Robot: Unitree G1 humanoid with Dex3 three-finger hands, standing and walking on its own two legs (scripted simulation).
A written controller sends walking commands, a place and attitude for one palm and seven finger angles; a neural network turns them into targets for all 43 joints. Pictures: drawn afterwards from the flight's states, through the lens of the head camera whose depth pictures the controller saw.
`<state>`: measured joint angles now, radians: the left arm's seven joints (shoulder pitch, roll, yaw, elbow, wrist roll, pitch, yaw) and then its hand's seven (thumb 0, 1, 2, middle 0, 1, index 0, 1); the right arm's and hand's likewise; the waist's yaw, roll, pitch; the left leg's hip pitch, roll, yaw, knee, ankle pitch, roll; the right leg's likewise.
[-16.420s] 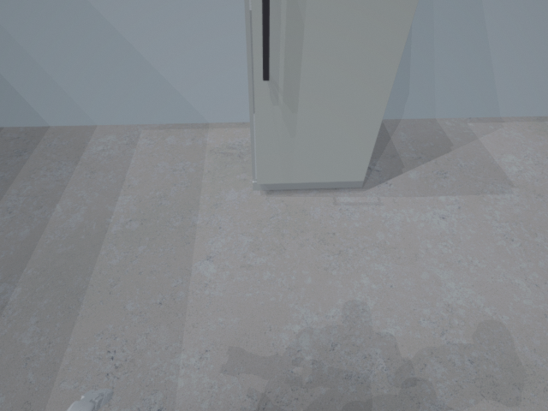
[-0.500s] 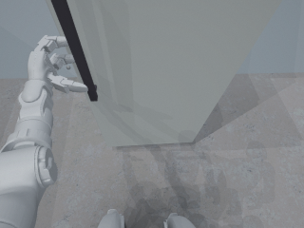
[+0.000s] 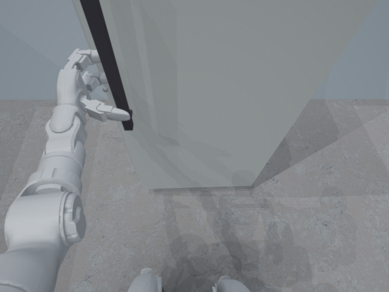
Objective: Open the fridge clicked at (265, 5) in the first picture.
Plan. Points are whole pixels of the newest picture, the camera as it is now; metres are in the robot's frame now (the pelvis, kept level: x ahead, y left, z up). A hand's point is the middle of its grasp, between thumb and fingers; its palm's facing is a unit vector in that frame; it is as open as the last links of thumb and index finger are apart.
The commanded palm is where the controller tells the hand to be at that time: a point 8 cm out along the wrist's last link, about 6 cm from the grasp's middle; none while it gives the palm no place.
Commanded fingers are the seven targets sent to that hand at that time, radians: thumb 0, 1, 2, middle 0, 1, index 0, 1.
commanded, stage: slide the fingers in behind the handle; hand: left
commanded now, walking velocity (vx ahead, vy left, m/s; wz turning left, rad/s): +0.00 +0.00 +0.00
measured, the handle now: (108, 47) +0.54 +0.15 +0.17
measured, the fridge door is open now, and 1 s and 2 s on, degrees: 0 0 0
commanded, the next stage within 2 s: grip the handle and tug to test in 1.08 s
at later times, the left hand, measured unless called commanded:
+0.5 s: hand (119, 89) +0.50 +0.13 +0.11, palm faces +0.01 -1.00 +0.00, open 13.8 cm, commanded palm +0.47 +0.18 +0.11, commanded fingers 0.00 -0.50 0.30 -0.30 -1.20 -0.30 -1.20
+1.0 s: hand (121, 89) +0.50 +0.13 +0.11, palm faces +0.01 -1.00 +0.00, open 13.8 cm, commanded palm +0.48 +0.17 +0.11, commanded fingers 0.00 -0.50 0.30 -0.30 -1.20 -0.30 -1.20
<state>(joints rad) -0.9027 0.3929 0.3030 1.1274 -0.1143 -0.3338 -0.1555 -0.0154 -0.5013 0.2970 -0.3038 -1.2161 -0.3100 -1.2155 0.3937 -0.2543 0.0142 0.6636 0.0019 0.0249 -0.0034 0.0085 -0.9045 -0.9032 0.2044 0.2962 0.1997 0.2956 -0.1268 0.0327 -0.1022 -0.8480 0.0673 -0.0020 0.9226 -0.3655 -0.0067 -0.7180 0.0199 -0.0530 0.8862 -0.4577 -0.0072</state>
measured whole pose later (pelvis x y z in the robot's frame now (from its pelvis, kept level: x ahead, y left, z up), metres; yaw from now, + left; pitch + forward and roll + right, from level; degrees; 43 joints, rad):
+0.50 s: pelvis +0.00 -0.01 +0.00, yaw +0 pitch +16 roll -2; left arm -0.91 0.36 0.30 1.14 -0.10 -0.35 -0.12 -0.02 -0.50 0.30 -0.32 -1.22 -0.33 -1.22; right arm 0.39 -0.25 0.01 0.66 0.00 0.03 0.00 0.01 -0.90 -0.90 0.20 0.30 0.20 0.30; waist -0.13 0.03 -0.10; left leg -0.82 0.07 0.00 0.90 -0.36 -0.02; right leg -0.71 0.02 -0.05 0.89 -0.46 -0.02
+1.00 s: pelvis +0.00 -0.01 +0.00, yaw +0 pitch +16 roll -2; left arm -0.91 0.35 0.28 1.15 -0.10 -0.35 -0.12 -0.02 -0.50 0.30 -0.33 -1.23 -0.34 -1.24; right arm 0.38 -0.25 0.01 0.67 0.00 0.03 0.00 0.01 -0.91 -0.90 0.20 0.30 0.20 0.30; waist -0.13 0.03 -0.10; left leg -0.83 0.07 -0.01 0.90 -0.36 -0.02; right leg -0.70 0.02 -0.06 0.88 -0.46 -0.02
